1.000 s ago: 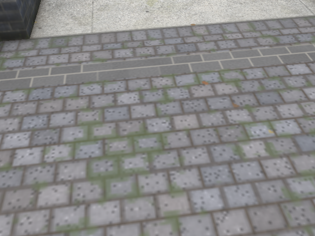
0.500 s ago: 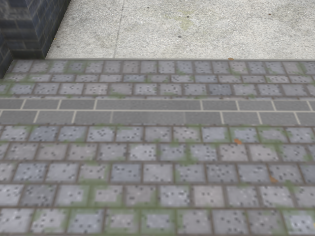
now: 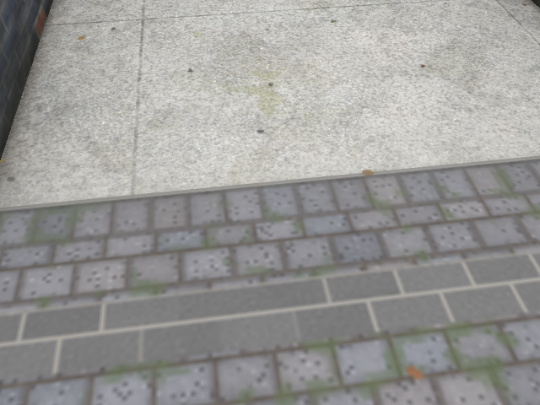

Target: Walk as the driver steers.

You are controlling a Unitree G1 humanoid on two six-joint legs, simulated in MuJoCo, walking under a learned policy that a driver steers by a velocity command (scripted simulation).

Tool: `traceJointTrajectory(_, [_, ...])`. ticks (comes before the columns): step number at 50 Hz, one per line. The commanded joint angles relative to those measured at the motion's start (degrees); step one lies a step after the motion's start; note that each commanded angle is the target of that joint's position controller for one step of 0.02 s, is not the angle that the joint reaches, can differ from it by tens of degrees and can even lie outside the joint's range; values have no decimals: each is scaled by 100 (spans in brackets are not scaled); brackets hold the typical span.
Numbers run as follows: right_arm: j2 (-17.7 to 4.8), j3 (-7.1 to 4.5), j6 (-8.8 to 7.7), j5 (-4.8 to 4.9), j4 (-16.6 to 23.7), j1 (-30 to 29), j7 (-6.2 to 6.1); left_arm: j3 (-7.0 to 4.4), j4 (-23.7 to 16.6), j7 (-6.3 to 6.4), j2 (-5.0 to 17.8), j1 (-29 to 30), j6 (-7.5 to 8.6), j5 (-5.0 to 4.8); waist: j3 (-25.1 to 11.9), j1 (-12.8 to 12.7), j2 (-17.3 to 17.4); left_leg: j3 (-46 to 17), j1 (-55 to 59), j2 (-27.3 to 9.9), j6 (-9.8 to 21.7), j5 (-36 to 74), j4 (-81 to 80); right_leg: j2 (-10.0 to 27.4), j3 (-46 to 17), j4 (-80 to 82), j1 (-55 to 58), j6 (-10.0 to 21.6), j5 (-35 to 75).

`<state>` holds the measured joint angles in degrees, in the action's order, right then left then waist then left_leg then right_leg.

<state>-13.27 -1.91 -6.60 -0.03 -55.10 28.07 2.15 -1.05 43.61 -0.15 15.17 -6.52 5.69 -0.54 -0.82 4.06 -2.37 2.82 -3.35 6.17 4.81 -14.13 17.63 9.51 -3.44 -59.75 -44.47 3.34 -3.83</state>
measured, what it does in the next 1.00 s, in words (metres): walks ahead: right foot, then left foot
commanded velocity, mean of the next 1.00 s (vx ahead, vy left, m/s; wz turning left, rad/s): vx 1.00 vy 0.00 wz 0.00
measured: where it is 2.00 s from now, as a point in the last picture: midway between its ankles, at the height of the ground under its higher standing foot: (245, 81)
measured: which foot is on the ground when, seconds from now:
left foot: down 0.00-0.22, up 0.24-0.70, down 0.72-1.00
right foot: up 0.00-0.22, down 0.24-0.72, up 0.74-1.00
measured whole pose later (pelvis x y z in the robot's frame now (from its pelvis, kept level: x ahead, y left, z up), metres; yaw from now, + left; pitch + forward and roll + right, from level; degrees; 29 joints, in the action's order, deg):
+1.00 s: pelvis +0.96 +0.02 +0.00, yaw +0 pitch +0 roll +2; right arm -13.9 -2.3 -6.3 -0.1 -54.1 27.9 2.2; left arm -1.3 43.4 -0.3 15.7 -6.6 5.6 -0.7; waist -0.7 4.2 -2.2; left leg 2.6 -4.2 6.2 4.7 -13.9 18.2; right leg 8.7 -3.4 -60.9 -42.3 3.5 -7.7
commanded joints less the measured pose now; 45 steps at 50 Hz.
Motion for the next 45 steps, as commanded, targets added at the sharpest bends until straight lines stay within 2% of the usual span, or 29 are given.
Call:
traceJointTrajectory(1, [-650,-63,-168,48,481,-439,-121,6,-407,-53,155,513,91,44,846,-193,266,-759,-1308,-1235,704,1133,-1335,-84,349,1309,424,-127,1499])
traceJointTrajectory(4, [-768,-42,-141,120,305,127,-186,33,-642,-200,96,1213,193,-64,989,67,247,-578,-746,-1364,617,1338,-1576,-396,539,2494,886,-90,2156])
traceJointTrajectory(7, [-908,-64,17,109,194,289,-234,-17,-908,-345,225,1587,242,-123,1026,5,429,-483,648,-1699,506,2682,-1196,-664,603,3241,611,65,1630])
traceJointTrajectory(9, [-1137,-120,127,-25,182,232,-267,-145,-942,-354,505,1195,229,-147,496,-372,792,-462,1423,-1886,404,5209,-360,-1072,822,3119,1121,235,850])
traceJointTrajectory(10, [-1237,-148,207,-151,164,153,-274,-251,-847,-310,738,540,177,-206,18,-799,1075,-448,1694,-1938,371,6510,500,-1238,874,2902,1722,369,367])
traceJointTrajectory(11, [-1281,-157,294,-225,203,-142,-277,-372,-545,-230,979,-685,106,-241,-620,-1477,1233,-295,1352,-1870,260,7121,1916,-1241,872,2885,3055,541,307])
traceJointTrajectory(12, [-1025,-65,294,-274,415,-344,-299,-440,-170,-131,1288,-2121,8,-146,-1566,-1949,861,-305,-386,-1659,202,5614,3922,-302,-227,2274,5428,716,-380])
traceJointTrajectory(13, [235,250,93,-85,436,856,-106,-558,25,-210,1685,-2499,82,-9,-2703,-1050,-1576,-834,-3061,-303,-121,-218,6401,1148,-3739,3092,7816,1972,-3255])
traceJointTrajectory(14, [-502,123,-115,230,393,302,-94,-440,181,-175,976,-2702,95,25,-2672,-1450,-1327,-1340,-3684,-352,106,-1011,6801,1016,-4810,4303,7800,1662,-3989])
traceJointTrajectory(15, [-885,8,-204,429,754,-699,-113,-357,211,-137,688,-2214,102,47,-1360,-1390,-1036,-1170,-4200,-696,249,-825,6832,867,-3729,4374,6931,1334,-3259])
traceJointTrajectory(16, [-764,69,-264,361,976,-1269,-141,-311,167,-171,574,-1772,132,101,-800,-1185,12,-1105,-4018,-900,300,-565,6504,667,-3030,4506,5825,1201,-2284])
traceJointTrajectory(17, [-614,51,-261,252,1030,-1525,-139,-252,192,-233,380,-1435,174,182,-254,-873,481,-1022,-3823,-1060,282,-328,6131,408,-2396,4631,4772,1157,-1567])
traceJointTrajectory(18, [-515,44,-178,215,1020,-1239,-108,-193,200,-254,204,-1184,206,263,-203,-478,289,-1097,-3460,-1282,254,-130,5923,258,-2024,4737,4158,1155,-1445])
traceJointTrajectory(19, [-409,48,-76,192,957,-1066,-98,-158,220,-279,74,-1020,200,205,-66,-288,188,-1046,-3334,-1391,185,-122,5748,160,-1781,4884,3760,1175,-1391])
traceJointTrajectory(21, [-275,81,83,150,982,-1085,-128,-158,318,-272,159,-974,204,27,338,-81,78,-924,-3463,-1624,17,-134,5287,116,-1349,5214,3094,1152,-1354])
traceJointTrajectory(25, [-423,104,58,-9,1408,-2319,-162,-213,448,-118,479,-1397,246,37,861,-400,189,-568,-3918,-1635,-300,1653,3591,-176,-439,5518,2751,1013,-185])
traceJointTrajectory(28, [-319,150,-52,53,1638,-3120,-32,-200,589,-33,576,-1968,277,-67,898,-726,272,-189,-3008,-1286,-280,3062,2131,-282,22,5823,2756,833,35])
traceJointTrajectory(31, [-432,110,-93,156,1884,-3646,81,-213,767,7,697,-2341,164,-94,1052,-829,176,-167,-3212,-1061,-200,2952,1204,15,143,5760,4053,721,577])
traceJointTrajectory(34, [-798,-64,-95,195,1971,-3269,136,-278,826,50,976,-2332,-35,53,466,-396,-331,108,-2842,-550,31,1833,1164,335,190,4658,5437,529,3801])
traceJointTrajectory(35, [-1030,-175,-46,260,1863,-2577,96,-302,850,60,1074,-2249,-122,180,-30,43,-634,177,-2220,-388,179,1346,1391,386,228,3761,5705,471,5122])
traceJointTrajectory(36, [-1251,-297,28,292,1559,-1347,16,-298,818,76,1100,-1986,-211,250,-659,738,-760,215,-840,-377,333,1240,1440,278,415,2285,5263,323,5653])
traceJointTrajectory(37, [-1645,-380,123,188,1204,14,-87,-183,609,107,761,-1925,-203,311,-1633,1101,-182,-1107,1491,-1413,499,450,2042,31,361,173,3498,261,4010])
traceJointTrajectory(38, [-1971,-473,60,59,1018,288,16,115,603,-69,-461,-3087,6,90,-2650,159,2289,-4588,3464,-2638,1590,-2625,858,-1290,-229,-2005,1069,-10,-1825])
traceJointTrajectory(39, [-1281,-352,33,44,930,396,-9,-28,641,-67,348,-2522,186,-202,-2489,551,1947,-5486,3419,-2508,1300,-3129,-157,-1147,-659,-2434,494,203,-2123])
traceJointTrajectory(40, [-953,-271,11,27,902,-20,-30,-115,333,-49,645,-1581,266,-365,-1356,531,1472,-4407,2638,-2386,1047,-2313,-131,-847,-521,-2509,17,316,-1915])
traceJointTrajectory(41, [-900,-249,-28,-22,936,-421,-6,-58,123,-20,545,-991,327,-283,-830,360,460,-3689,1588,-2190,940,-1261,-219,-641,-468,-2189,194,361,-1628])
traceJointTrajectory(42, [-742,-209,-75,-119,917,-773,47,-81,44,-14,422,-725,330,-168,-358,55,60,-3095,606,-1956,887,-574,-321,-465,-401,-1792,403,363,-1352])
traceJointTrajectory(43, [-520,-138,-113,-212,909,-1017,68,-89,41,-49,341,-958,254,-140,-320,-314,263,-2770,35,-1831,927,-419,-425,-256,-479,-1613,742,359,-1156])
traceJointTrajectory(45, [-328,-79,-116,-71,843,-1191,95,-77,105,-59,179,-1160,69,-117,6,-607,405,-2283,-638,-1698,998,-343,-740,-60,-380,-1252,826,260,-1165])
